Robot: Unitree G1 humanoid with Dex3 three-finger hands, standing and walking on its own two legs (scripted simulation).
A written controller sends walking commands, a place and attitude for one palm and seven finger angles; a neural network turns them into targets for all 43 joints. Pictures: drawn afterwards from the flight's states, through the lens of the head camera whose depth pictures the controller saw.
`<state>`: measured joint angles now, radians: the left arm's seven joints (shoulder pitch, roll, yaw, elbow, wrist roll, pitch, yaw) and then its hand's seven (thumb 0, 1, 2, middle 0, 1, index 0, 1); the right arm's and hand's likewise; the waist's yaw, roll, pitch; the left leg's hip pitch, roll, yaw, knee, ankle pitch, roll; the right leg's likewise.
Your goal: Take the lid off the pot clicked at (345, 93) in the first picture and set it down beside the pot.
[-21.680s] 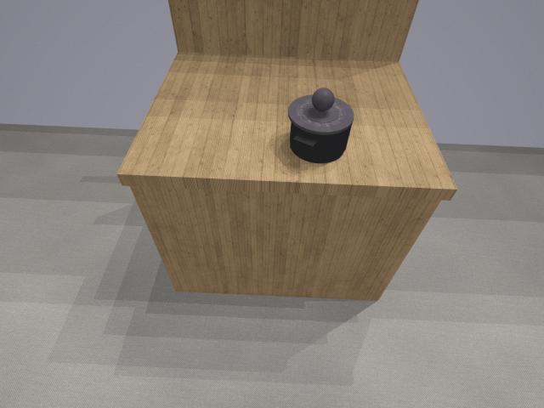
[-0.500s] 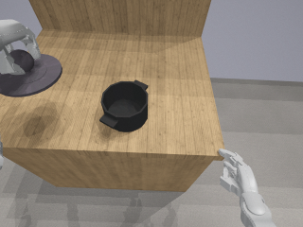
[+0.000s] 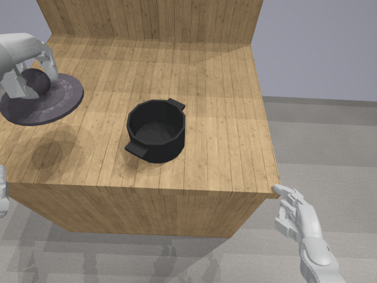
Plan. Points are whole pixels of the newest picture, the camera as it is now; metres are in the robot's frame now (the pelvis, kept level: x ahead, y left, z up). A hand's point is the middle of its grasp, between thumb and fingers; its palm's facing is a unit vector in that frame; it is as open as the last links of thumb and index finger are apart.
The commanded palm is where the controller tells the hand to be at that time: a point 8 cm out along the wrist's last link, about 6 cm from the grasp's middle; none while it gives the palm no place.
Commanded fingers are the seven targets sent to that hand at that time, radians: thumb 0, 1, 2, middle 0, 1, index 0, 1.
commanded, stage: lower the lid onto the table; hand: left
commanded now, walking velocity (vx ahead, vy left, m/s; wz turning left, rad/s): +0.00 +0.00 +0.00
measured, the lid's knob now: (34, 82) +0.47 +0.32 +0.14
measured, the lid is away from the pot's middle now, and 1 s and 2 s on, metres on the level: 0.23 0.24 0.24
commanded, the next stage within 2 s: none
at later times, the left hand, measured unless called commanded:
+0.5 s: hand (23, 98) +0.43 +0.33 +0.13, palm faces -0.42 -0.10 -0.90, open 8.3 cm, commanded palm +0.49 +0.34 +0.22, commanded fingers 0.00 0.55 1.06 -0.81 -1.00 -0.80 -1.02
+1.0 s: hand (38, 105) +0.44 +0.32 +0.11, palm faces -0.44 -0.09 -0.90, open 8.3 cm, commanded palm +0.50 +0.33 +0.18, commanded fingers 0.00 0.55 1.06 -0.81 -1.00 -0.80 -1.02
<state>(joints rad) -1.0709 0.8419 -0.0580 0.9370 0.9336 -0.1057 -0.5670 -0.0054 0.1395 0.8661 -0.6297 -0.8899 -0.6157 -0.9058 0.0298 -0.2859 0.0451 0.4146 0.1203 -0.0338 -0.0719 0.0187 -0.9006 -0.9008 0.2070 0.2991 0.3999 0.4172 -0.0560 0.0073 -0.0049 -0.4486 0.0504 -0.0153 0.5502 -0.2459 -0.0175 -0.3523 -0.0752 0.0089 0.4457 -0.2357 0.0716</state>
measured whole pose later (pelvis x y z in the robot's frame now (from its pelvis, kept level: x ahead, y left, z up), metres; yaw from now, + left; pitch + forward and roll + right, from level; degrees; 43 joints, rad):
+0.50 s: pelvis +0.00 +0.00 +0.00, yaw +0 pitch +9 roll -2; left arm -1.00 0.85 -0.04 0.96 0.94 -0.14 -0.53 -0.01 0.14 0.87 -0.63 -0.89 -0.61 -0.91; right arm 0.03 -0.28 0.05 0.42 0.11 -0.05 -0.08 0.02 -0.90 -0.90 0.21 0.30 0.37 0.40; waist -0.05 0.00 -0.02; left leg -0.48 0.06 -0.01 0.59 -0.26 -0.02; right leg -0.38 -0.07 0.01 0.47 -0.24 0.07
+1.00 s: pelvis +0.00 +0.01 -0.01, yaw -1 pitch +10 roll -2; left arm -0.96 0.81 -0.04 0.97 0.95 -0.15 -0.47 -0.01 0.14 0.87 -0.63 -0.89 -0.61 -0.91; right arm 0.04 -0.27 0.06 0.42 0.10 -0.07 -0.10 0.02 -0.90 -0.90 0.21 0.30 0.34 0.38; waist -0.06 0.00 -0.03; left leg -0.51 0.05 0.00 0.62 -0.28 -0.01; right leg -0.42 -0.07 0.02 0.50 -0.25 0.07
